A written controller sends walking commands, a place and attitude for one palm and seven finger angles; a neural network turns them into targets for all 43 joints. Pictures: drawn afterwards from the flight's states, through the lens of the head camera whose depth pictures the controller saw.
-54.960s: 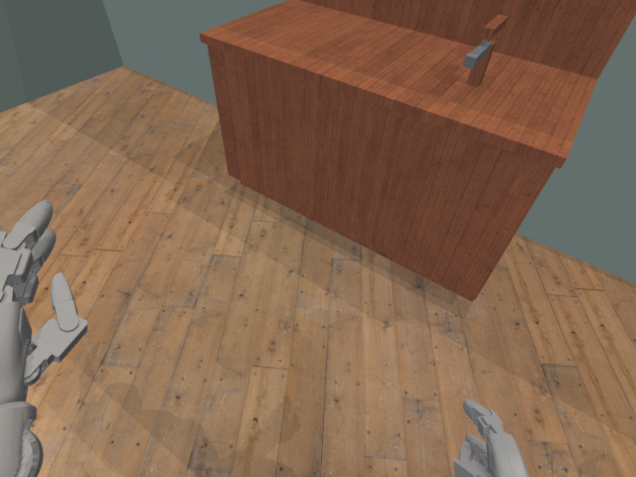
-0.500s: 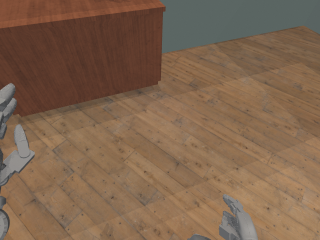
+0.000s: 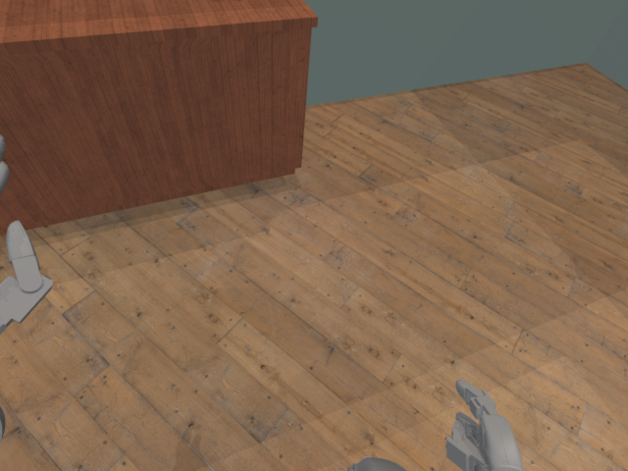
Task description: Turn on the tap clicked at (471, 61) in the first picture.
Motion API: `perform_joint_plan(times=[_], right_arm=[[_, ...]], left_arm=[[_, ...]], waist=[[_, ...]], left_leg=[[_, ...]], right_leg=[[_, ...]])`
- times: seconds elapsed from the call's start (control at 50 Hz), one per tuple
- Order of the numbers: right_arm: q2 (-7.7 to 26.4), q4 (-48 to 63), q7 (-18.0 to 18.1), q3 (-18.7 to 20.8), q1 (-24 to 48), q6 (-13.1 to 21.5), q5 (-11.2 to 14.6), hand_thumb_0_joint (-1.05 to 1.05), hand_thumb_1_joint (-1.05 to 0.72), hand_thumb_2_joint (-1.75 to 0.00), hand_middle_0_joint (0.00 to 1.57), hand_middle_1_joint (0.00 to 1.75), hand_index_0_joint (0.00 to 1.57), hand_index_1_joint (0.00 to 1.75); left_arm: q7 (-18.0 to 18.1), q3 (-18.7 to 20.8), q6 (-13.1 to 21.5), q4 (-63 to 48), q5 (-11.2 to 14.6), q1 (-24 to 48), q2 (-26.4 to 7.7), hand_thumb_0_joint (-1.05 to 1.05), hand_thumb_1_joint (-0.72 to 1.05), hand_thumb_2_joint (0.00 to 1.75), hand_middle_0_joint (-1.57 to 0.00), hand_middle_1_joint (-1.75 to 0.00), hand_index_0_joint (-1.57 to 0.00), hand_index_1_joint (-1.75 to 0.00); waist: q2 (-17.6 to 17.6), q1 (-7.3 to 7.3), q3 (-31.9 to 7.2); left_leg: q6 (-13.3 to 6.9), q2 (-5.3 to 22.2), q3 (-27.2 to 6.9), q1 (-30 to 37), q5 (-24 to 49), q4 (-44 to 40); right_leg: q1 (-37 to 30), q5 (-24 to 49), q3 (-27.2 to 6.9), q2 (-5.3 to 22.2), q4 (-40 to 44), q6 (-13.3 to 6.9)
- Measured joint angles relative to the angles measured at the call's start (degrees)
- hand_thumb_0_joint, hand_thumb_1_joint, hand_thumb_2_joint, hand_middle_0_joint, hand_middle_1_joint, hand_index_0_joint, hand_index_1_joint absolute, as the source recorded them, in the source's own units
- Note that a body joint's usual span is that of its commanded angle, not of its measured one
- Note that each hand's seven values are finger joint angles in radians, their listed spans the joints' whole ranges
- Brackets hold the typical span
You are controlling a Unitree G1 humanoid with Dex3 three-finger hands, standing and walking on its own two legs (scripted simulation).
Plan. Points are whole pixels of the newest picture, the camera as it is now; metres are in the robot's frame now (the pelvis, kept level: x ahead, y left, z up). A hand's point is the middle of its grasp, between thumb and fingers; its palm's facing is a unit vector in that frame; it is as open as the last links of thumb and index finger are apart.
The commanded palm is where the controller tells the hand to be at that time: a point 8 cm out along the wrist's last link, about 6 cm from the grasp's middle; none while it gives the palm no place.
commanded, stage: shuffle to correct the standing spot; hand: left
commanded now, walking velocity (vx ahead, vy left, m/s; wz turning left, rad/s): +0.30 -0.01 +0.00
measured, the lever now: out of the picture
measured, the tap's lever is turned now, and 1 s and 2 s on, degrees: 53 53 53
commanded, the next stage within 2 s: none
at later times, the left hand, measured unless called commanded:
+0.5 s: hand (95, 184) +0.35 +0.26 +0.18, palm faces +0.48 -0.81 -0.33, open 7.4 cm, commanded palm +0.29 +0.29 +0.18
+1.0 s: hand (151, 129) +0.46 +0.24 +0.17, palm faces +0.48 -0.81 -0.34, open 7.4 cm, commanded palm +0.40 +0.27 +0.18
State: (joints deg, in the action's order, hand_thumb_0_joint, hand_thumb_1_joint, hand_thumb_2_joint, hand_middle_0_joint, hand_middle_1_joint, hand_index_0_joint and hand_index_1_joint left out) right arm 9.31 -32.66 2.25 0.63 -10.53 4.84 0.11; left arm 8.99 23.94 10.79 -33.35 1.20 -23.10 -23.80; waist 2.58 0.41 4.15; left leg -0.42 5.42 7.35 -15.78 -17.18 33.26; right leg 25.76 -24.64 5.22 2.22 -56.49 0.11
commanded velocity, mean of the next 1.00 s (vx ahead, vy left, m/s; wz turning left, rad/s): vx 0.30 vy -0.01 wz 0.02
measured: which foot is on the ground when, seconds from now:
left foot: down 0.00-0.14, up 0.16-0.42, down 0.44-0.76, up 0.78-1.00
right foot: up 0.00-0.12, down 0.14-0.44, up 0.46-0.74, down 0.76-1.00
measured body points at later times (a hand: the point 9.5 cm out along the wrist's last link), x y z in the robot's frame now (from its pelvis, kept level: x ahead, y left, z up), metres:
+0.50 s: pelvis +0.14 +0.00 -0.01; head +0.16 +0.04 +0.43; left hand +0.32 +0.30 +0.19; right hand +0.32 -0.24 -0.08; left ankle +0.18 +0.12 -0.73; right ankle +0.09 -0.12 -0.70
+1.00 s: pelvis +0.26 -0.02 +0.00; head +0.28 +0.01 +0.45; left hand +0.43 +0.28 +0.19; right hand +0.43 -0.25 -0.09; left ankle +0.29 +0.12 -0.71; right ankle +0.27 -0.12 -0.73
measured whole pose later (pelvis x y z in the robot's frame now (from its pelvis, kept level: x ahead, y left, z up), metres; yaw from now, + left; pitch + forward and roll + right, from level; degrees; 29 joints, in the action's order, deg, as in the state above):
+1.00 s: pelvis +0.26 -0.02 +0.00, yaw +3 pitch +0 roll +0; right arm 13.0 -36.1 3.5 0.0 -12.5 1.4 -0.1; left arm 9.3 19.5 8.6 -31.7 1.3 -25.2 -19.0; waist 2.2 -1.6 3.4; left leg 0.3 6.3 6.3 -24.7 -19.8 45.3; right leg 14.5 -15.8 10.4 4.0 -31.1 -1.1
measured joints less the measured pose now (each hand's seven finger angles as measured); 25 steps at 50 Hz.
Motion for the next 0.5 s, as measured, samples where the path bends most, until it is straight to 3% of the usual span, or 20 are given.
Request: perform_joint_plan(times=[0.12, 0.14, 0.18, 0.22, 0.26, 0.3, 0.34, 0.42, 0.46, 0.5], right_arm=[[-1.40, 1.16, -0.85, -2.19, -1.78, -0.13, 0.14, 0.01, -0.90, -0.90, 0.20, 0.30, 0.20, 0.30], [-1.47, 1.31, -0.80, -2.39, -2.18, -0.40, 0.19, 0.01, -0.90, -0.90, 0.20, 0.30, 0.20, 0.30], [-0.43, -0.35, -0.57, -2.19, -1.45, -1.42, 0.25, 0.01, -0.90, -0.90, 0.20, 0.30, 0.20, 0.30], [0.82, -2.65, -0.42, -1.81, -1.06, -2.35, 0.15, 0.01, -0.90, -0.90, 0.20, 0.30, 0.20, 0.30], [1.79, -3.91, -0.31, -1.53, -1.05, -3.19, 0.27, 0.01, -0.90, -0.90, 0.20, 0.30, 0.20, 0.30], [2.39, -4.21, 0.07, -1.35, -1.05, -3.68, 0.18, 0.02, -0.90, -0.90, 0.20, 0.30, 0.20, 0.30], [2.75, -3.86, 0.49, -1.00, -1.32, -3.56, -0.09, 0.02, -0.90, -0.90, 0.20, 0.30, 0.20, 0.30], [4.03, -2.11, 1.38, 0.10, -2.23, -2.34, -0.49, 0.02, -0.90, -0.90, 0.20, 0.30, 0.20, 0.30], [3.87, -1.35, 1.88, 1.05, -1.54, -1.81, -0.31, 0.02, -0.90, -0.90, 0.20, 0.30, 0.20, 0.30], [2.50, -1.08, 1.94, 1.26, 0.09, -1.59, -0.26, 0.02, -0.90, -0.90, 0.20, 0.29, 0.20, 0.30]], left_arm=[[-0.55, -0.09, -0.08, 0.42, 0.43, -4.82, -0.17, 0.01, 0.89, 0.90, -0.21, -0.30, -0.21, -0.30], [-0.54, -0.08, -0.39, 0.69, 0.28, -4.92, -0.95, 0.01, 0.89, 0.90, -0.21, -0.30, -0.21, -0.30], [-0.77, -1.57, -0.95, 2.24, -0.01, -3.10, 0.08, 0.01, 0.89, 0.90, -0.21, -0.30, -0.21, -0.30], [-1.09, -3.07, -1.34, 3.80, -0.02, -1.74, 1.94, 0.01, 0.89, 0.90, -0.22, -0.30, -0.22, -0.30], [-1.13, -3.60, -1.51, 4.20, 0.01, -2.20, 3.63, 0.01, 0.89, 0.90, -0.22, -0.30, -0.22, -0.30], [-0.88, -3.50, -1.36, 3.53, 0.02, -3.23, 4.44, 0.01, 0.89, 0.90, -0.22, -0.30, -0.22, -0.30], [-0.44, -3.33, -1.12, 2.33, 0.01, -3.64, 4.35, 0.01, 0.89, 0.90, -0.22, -0.30, -0.22, -0.30], [0.57, -3.42, -0.89, -0.89, 0.18, -2.27, 3.54, 0.01, 0.89, 0.90, -0.22, -0.30, -0.22, -0.30], [0.98, -2.62, -0.47, -1.57, 0.35, -0.55, 2.54, 0.01, 0.89, 0.90, -0.22, -0.30, -0.22, -0.30], [1.15, -1.55, -0.07, -0.31, 0.20, 1.41, 1.64, 0.01, 0.89, 0.90, -0.21, -0.30, -0.21, -0.30]], waist=[[-3.65, -0.44, -0.71], [-3.53, -0.40, -0.88], [-4.93, -0.50, -0.30], [-5.38, -0.77, -0.41], [-4.74, -1.31, -0.76], [-3.39, -1.68, -0.72], [-1.74, -2.04, -0.32], [-0.11, -2.44, 0.34], [0.95, -2.41, 0.78], [1.63, -1.81, 1.31]], left_leg=[[1.99, 1.82, 0.18, 2.86, -3.06, 0.17], [1.80, 1.83, 0.16, 1.83, -4.79, 3.62], [0.85, 1.64, -2.47, -2.68, -8.19, 16.30], [0.77, 0.34, -4.21, -7.41, -9.80, 27.40], [1.09, -0.08, -3.99, -10.94, -8.57, 31.95], [1.04, 0.45, -3.14, -12.59, -6.96, 28.83], [0.77, 1.05, -2.14, -12.01, -4.68, 20.51], [0.58, 0.57, -0.11, -6.19, 2.47, 3.64], [-0.35, -0.30, 0.62, -4.93, 3.62, 3.60], [-0.78, -0.57, 1.12, -4.24, 0.97, 5.33]], right_leg=[[-4.79, 9.68, 3.74, -0.07, 22.85, 0.22], [-6.31, 12.44, 3.89, 0.09, 25.77, -0.72], [-6.13, 12.25, 5.05, 0.17, 22.05, -1.89], [-7.35, 8.82, 5.88, 0.52, 20.77, -1.96], [-8.89, 7.84, 5.84, 0.78, 22.06, -1.69], [-10.28, 8.17, 5.54, 1.08, 23.88, -1.26], [-11.59, 7.97, 5.36, 1.52, 25.11, -0.99], [-13.52, 4.72, 5.42, 2.39, 22.88, 0.42], [-12.13, 0.81, 3.57, 3.23, 16.26, 0.57], [-8.19, -3.51, -0.16, 1.87, 4.65, -0.07]])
